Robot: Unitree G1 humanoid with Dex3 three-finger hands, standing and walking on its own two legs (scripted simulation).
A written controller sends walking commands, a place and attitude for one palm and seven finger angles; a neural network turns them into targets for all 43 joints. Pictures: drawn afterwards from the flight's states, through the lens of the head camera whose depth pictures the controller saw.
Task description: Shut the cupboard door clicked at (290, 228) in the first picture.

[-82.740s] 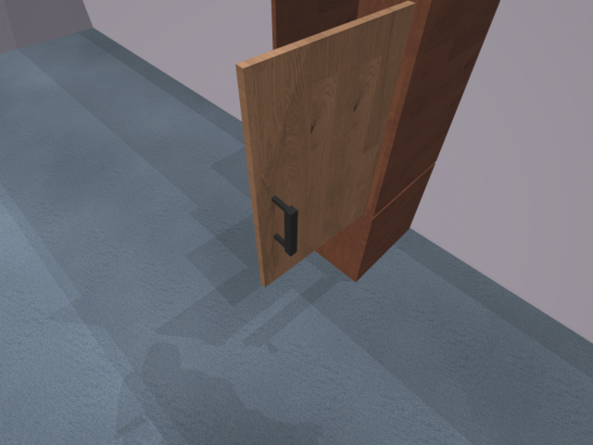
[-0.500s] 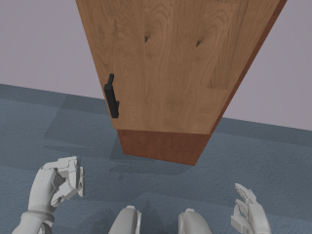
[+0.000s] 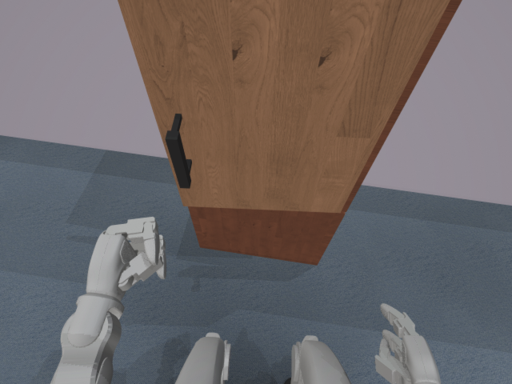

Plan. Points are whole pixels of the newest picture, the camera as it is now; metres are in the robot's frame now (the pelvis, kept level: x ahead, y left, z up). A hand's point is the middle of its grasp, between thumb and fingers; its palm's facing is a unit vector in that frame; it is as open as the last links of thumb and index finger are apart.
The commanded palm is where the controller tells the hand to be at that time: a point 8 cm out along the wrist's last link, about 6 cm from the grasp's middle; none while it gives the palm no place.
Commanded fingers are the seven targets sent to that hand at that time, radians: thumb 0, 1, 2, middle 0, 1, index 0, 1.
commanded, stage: bring the fist close to the handle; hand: left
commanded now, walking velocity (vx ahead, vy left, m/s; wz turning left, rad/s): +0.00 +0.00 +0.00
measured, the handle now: (181, 153) +0.50 +0.17 +0.02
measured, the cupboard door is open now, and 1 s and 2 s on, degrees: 7 7 0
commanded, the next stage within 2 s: push the door shut along its arc in 1.02 s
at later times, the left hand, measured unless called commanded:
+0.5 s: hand (191, 210) +0.37 +0.13 +0.03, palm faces -0.04 -1.00 -0.01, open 3.1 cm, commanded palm +0.36 +0.18 +0.03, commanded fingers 0.00 0.90 0.90 -1.30 -1.50 -1.30 -1.50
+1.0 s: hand (199, 197) +0.40 +0.12 +0.03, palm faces +0.00 -1.00 -0.03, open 3.1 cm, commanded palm +0.38 +0.17 +0.03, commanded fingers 0.00 0.90 0.90 -1.30 -1.50 -1.30 -1.50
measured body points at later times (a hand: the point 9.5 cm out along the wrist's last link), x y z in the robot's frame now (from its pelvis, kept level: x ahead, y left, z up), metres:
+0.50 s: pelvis +0.00 +0.01 +0.00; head +0.10 +0.02 +0.44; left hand +0.37 +0.18 +0.03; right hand +0.14 -0.24 -0.10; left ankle +0.03 +0.12 -0.61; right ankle +0.05 -0.12 -0.61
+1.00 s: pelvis +0.00 +0.00 +0.00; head +0.10 +0.01 +0.44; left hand +0.40 +0.17 +0.03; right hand +0.10 -0.26 -0.12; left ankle +0.03 +0.12 -0.61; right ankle +0.05 -0.12 -0.61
